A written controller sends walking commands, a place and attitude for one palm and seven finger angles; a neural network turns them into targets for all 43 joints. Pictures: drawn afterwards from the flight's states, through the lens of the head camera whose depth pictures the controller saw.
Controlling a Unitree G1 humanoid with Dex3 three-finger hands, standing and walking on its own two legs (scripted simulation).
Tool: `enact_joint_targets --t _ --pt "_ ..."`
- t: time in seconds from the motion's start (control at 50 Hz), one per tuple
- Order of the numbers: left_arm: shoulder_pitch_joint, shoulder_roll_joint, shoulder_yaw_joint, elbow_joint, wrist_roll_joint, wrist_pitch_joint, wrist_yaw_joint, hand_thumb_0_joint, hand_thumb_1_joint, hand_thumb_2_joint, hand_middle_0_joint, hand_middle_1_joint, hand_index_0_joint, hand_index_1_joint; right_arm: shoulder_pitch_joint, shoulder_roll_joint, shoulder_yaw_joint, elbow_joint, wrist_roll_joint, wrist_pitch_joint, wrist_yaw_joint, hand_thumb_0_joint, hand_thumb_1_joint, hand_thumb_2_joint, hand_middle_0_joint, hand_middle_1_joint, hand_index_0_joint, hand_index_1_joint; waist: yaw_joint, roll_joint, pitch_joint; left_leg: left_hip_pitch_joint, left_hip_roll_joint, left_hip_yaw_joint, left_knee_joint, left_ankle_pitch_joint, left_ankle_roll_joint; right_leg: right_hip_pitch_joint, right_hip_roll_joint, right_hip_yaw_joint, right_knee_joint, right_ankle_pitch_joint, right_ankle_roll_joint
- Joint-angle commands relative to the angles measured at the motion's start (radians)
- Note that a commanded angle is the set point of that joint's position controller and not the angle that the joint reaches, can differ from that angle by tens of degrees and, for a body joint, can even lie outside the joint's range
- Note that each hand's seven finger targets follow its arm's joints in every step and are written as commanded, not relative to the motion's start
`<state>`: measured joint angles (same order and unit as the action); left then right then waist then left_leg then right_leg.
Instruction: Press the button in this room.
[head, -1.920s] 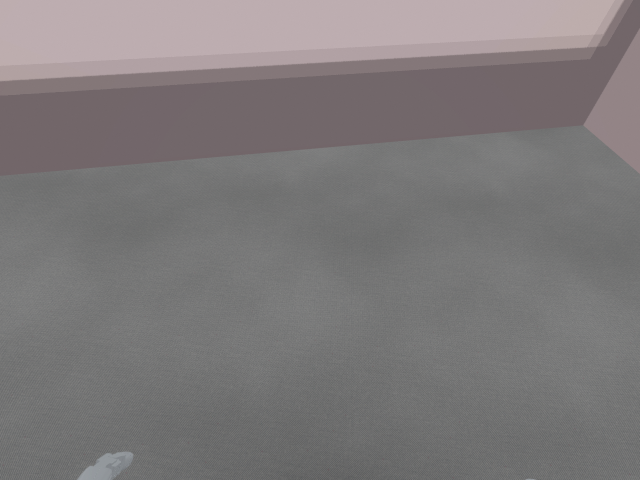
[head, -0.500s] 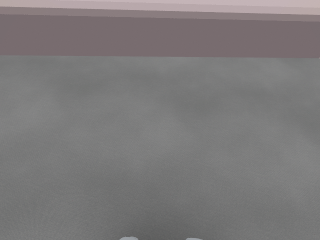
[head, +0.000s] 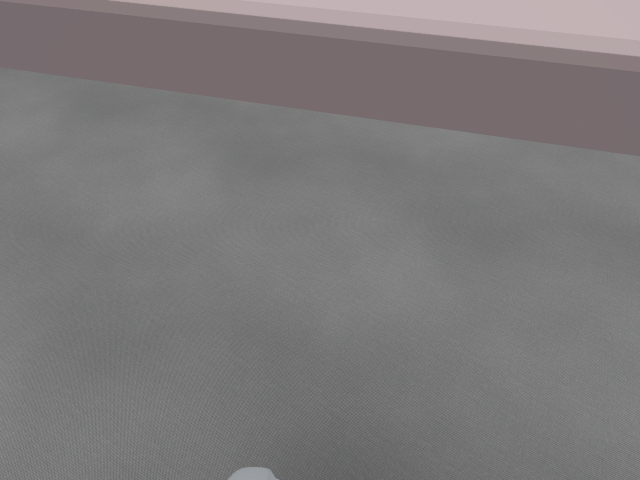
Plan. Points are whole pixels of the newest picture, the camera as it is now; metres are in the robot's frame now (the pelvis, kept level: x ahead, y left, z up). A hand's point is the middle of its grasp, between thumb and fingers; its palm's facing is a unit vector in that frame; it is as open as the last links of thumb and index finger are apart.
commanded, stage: turn or walk to find it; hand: left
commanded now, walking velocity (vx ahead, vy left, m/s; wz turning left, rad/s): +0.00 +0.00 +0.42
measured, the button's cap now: out of the picture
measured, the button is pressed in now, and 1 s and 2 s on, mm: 0 0 0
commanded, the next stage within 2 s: none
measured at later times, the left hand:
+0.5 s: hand out of the picture +0.04 +0.26 -0.16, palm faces +0.20 -0.95 -0.25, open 7.4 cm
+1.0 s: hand out of the picture -0.09 +0.20 -0.17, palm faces +0.43 -0.88 -0.23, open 7.4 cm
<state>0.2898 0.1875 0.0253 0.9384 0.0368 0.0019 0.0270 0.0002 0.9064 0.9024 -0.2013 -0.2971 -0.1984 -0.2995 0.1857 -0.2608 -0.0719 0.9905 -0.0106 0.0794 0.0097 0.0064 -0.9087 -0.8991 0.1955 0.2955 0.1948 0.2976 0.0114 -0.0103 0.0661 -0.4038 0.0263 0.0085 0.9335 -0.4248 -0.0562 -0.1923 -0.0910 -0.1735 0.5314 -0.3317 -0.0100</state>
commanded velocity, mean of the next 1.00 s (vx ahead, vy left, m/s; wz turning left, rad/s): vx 0.00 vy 0.00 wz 0.42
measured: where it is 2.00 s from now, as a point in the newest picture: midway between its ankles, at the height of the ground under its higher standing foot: outside the picture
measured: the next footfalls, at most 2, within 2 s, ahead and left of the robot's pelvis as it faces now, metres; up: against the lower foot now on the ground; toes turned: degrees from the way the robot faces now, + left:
left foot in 0.10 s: +0.02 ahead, +0.13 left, +0.00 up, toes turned +7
right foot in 0.62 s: +0.02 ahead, -0.09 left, +0.00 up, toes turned +10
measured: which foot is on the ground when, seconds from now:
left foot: up 0.00-0.08, down 0.10-0.62, up 0.64-1.00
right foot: down 0.00-0.10, up 0.12-0.60, down 0.62-1.00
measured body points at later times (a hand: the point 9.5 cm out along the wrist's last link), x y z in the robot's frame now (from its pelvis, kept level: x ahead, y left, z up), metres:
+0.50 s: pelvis -0.02 +0.04 +0.00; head +0.00 +0.05 +0.45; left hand +0.03 +0.31 -0.14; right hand +0.07 -0.19 -0.14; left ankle -0.02 +0.13 -0.74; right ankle -0.01 -0.11 -0.69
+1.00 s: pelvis -0.06 +0.01 +0.00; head -0.04 +0.01 +0.45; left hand -0.11 +0.24 -0.15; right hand +0.09 -0.22 -0.15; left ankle -0.12 +0.13 -0.70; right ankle -0.01 -0.09 -0.74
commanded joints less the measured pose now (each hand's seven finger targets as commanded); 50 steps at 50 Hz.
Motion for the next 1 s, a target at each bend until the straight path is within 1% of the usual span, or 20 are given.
enact_joint_targets --t 0.0,0.04,0.06,0.08,0.1,0.12,0.18,0.24,0.42,0.5,0.56,0.58,0.6,0.62,0.64,0.66,0.72,0.82,0.92,0.98 --pt "0.082 0.239 0.065 -0.025 0.0 -0.004 0.016 0.0 0.9 0.9 -0.2 -0.3 -0.2 -0.3 -0.067 -0.031 0.007 -0.102 0.006 -0.046 -0.002 0.0 -0.9 -0.9 0.2 0.3 0.2 0.3 0.034 -0.201 -0.099 0.02 -0.021 0.074 -0.245 -0.009 0.015 0.153 -0.244 0.172 -0.048 0.726 -0.125" --pt "0.043 0.24 0.066 -0.028 -0.01 -0.001 0.012 0.0 0.9 0.9 -0.2 -0.3 -0.2 -0.3 0.005 -0.046 0.002 -0.083 0.004 -0.054 -0.004 0.0 -0.9 -0.9 0.2 0.3 0.2 0.3 -0.011 -0.176 -0.133 0.174 -0.029 0.088 -0.442 0.164 0.029 0.09 -0.214 0.109 0.033 0.652 -0.065" --pt "0.028 0.218 0.061 -0.034 -0.019 0.003 0.01 0.0 0.9 0.9 -0.2 -0.3 -0.2 -0.3 0.064 -0.096 -0.007 -0.07 0.001 -0.065 -0.003 0.0 -0.9 -0.9 0.2 0.3 0.2 0.3 -0.046 -0.06 -0.174 0.338 0.032 0.027 -0.554 0.353 0.047 -0.016 -0.179 0.058 0.173 0.51 -0.016" --pt "0.033 0.148 0.052 -0.072 -0.027 0.009 0.003 0.0 0.9 0.9 -0.2 -0.3 -0.2 -0.3 0.102 -0.2 -0.03 -0.069 -0.007 -0.075 -0.008 0.0 -0.9 -0.9 0.2 0.3 0.2 0.3 -0.058 0.252 -0.193 0.502 0.298 -0.3 -0.572 0.736 0.152 -0.303 -0.042 0.008 0.376 -0.073 0.064" --pt "-0.007 0.124 0.036 -0.088 -0.018 0.021 0.011 0.0 0.9 0.9 -0.2 -0.3 -0.2 -0.3 0.141 -0.231 -0.038 -0.052 0.004 -0.064 -0.015 0.0 -0.9 -0.9 0.2 0.3 0.2 0.3 -0.069 0.282 -0.188 0.457 0.386 -0.343 -0.551 1.002 0.247 -0.342 -0.008 0.093 0.494 -0.337 0.076" --pt "-0.039 0.142 0.04 -0.075 -0.015 0.033 0.014 0.0 0.9 0.9 -0.2 -0.3 -0.2 -0.3 0.126 -0.196 -0.03 -0.041 -0.002 -0.063 -0.023 0.0 -0.9 -0.9 0.2 0.3 0.2 0.3 -0.07 0.208 -0.153 0.392 0.354 -0.264 -0.557 0.91 0.258 -0.323 -0.025 0.14 0.553 -0.296 0.069" --pt "-0.06 0.141 0.052 -0.047 -0.017 0.035 -0.003 0.0 0.9 0.9 -0.2 -0.3 -0.2 -0.3 0.006 -0.135 -0.01 -0.081 -0.007 -0.068 -0.035 0.0 -0.9 -0.9 0.2 0.3 0.2 0.3 -0.029 0.184 -0.052 0.259 0.244 -0.212 -0.585 0.701 0.228 -0.334 -0.029 0.16 0.605 -0.136 0.08" --pt "-0.03 0.125 0.05 -0.032 -0.019 0.035 -0.009 0.0 0.9 0.9 -0.2 -0.3 -0.2 -0.3 0.01 -0.132 -0.013 -0.086 -0.004 -0.076 -0.036 0.0 -0.9 -0.9 0.2 0.3 0.2 0.3 -0.018 0.132 -0.083 0.301 0.201 -0.186 -0.586 0.687 0.221 -0.328 -0.009 0.147 0.566 -0.077 0.094" --pt "-0.128 0.112 0.053 -0.082 -0.023 0.037 -0.004 0.0 0.9 0.9 -0.2 -0.3 -0.2 -0.3 0.065 -0.132 -0.027 -0.088 -0.014 -0.068 -0.03 0.0 -0.9 -0.9 0.2 0.3 0.2 0.3 -0.045 0.138 -0.074 0.269 0.202 -0.315 -0.613 0.529 0.247 -0.277 0.02 0.16 0.376 -0.101 0.096" --pt "-0.106 0.098 0.049 -0.091 -0.029 0.027 0.001 0.0 0.9 0.9 -0.2 -0.3 -0.2 -0.3 0.051 -0.136 -0.033 -0.095 -0.018 -0.062 -0.027 0.0 -0.9 -0.9 0.2 0.3 0.2 0.3 -0.031 0.158 -0.092 0.208 0.186 -0.357 -0.578 0.558 0.24 -0.148 0.056 0.153 0.193 -0.092 0.075" --pt "-0.039 0.114 0.053 -0.078 -0.029 0.013 0.007 0.0 0.9 0.9 -0.2 -0.3 -0.2 -0.3 0.038 -0.125 -0.036 -0.099 -0.009 -0.06 -0.021 0.0 -0.9 -0.9 0.2 0.3 0.2 0.3 0.007 0.119 -0.133 0.13 0.134 -0.339 -0.499 0.519 0.189 0.033 0.064 0.144 -0.059 0.089 0.066" --pt "-0.009 0.147 0.058 -0.074 -0.026 0.002 0.011 0.0 0.9 0.9 -0.2 -0.3 -0.2 -0.3 0.046 -0.098 -0.032 -0.102 -0.003 -0.061 -0.017 0.0 -0.9 -0.9 0.2 0.3 0.2 0.3 0.019 0.042 -0.153 0.039 0.083 -0.296 -0.426 0.396 0.138 0.159 -0.003 0.199 -0.184 0.159 0.054" --pt "0.005 0.235 0.075 -0.077 -0.01 -0.008 0.019 0.0 0.9 0.9 -0.2 -0.3 -0.2 -0.3 0.07 -0.03 -0.021 -0.116 0.005 -0.062 -0.012 0.0 -0.9 -0.9 0.2 0.3 0.2 0.3 0.019 -0.228 -0.163 -0.146 -0.051 -0.137 -0.229 0.088 0.06 0.278 -0.245 0.437 -0.251 0.222 -0.024" --pt "0.005 0.271 0.075 -0.09 -0.013 -0.005 0.016 0.0 0.9 0.9 -0.2 -0.3 -0.2 -0.3 0.048 -0.048 -0.03 -0.135 -0.007 -0.056 -0.017 0.0 -0.9 -0.9 0.2 0.3 0.2 0.3 0.032 -0.28 -0.132 -0.172 -0.096 -0.07 -0.026 -0.156 0.033 0.154 -0.393 0.533 -0.254 0.339 -0.128" --pt "-0.029 0.233 0.067 -0.099 -0.017 -0.002 0.018 0.0 0.9 0.9 -0.2 -0.3 -0.2 -0.3 0.041 -0.065 -0.036 -0.119 -0.014 -0.044 -0.013 0.0 -0.9 -0.9 0.2 0.3 0.2 0.3 0.016 -0.154 -0.105 -0.152 -0.066 -0.106 0.12 -0.116 0.034 0.076 -0.353 0.444 -0.249 0.329 -0.159" --pt "-0.082 0.203 0.07 -0.106 -0.018 -0.006 0.023 0.0 0.9 0.9 -0.2 -0.3 -0.2 -0.3 0.059 -0.065 -0.038 -0.103 -0.014 -0.03 -0.009 0.0 -0.9 -0.9 0.2 0.3 0.2 0.3 -0.012 -0.218 -0.086 -0.155 -0.043 -0.114 0.183 -0.081 0.032 0.027 -0.305 0.408 -0.266 0.274 -0.14" --pt "-0.122 0.15 0.046 -0.112 -0.021 -0.013 0.012 0.0 0.9 0.9 -0.2 -0.3 -0.2 -0.3 0.099 -0.046 -0.034 -0.055 -0.015 -0.023 0.003 0.0 -0.9 -0.9 0.2 0.3 0.2 0.3 -0.041 -0.121 -0.017 -0.152 -0.02 -0.06 0.281 0.06 0.007 -0.008 -0.197 0.241 -0.233 0.296 -0.1" --pt "-0.049 0.166 0.052 -0.082 -0.014 -0.012 0.015 0.0 0.9 0.9 -0.2 -0.3 -0.2 -0.3 0.048 -0.04 -0.026 -0.058 -0.014 -0.016 0.004 0.0 -0.9 -0.9 0.2 0.3 0.2 0.3 -0.008 -0.139 0.0 -0.15 0.01 -0.026 0.204 0.058 -0.017 0.02 -0.221 0.208 -0.246 0.247 -0.115" --pt "0.02 0.205 0.067 -0.045 -0.003 -0.006 0.012 0.0 0.9 0.9 -0.2 -0.3 -0.2 -0.3 -0.037 -0.013 -0.009 -0.081 -0.004 -0.028 0.003 0.0 -0.9 -0.9 0.2 0.3 0.2 0.3 0.034 -0.165 -0.037 -0.058 0.012 0.035 -0.066 -0.041 -0.011 0.078 -0.255 0.184 -0.171 0.44 -0.144" --pt "0.012 0.227 0.077 -0.034 -0.003 -0.002 0.011 0.0 0.9 0.9 -0.2 -0.3 -0.2 -0.3 0.001 -0.009 -0.003 -0.079 0.003 -0.041 -0.001 0.0 -0.9 -0.9 0.2 0.3 0.2 0.3 0.019 -0.192 -0.091 0.052 -0.003 0.073 -0.234 -0.012 0.004 0.088 -0.264 0.152 -0.096 0.53 -0.126"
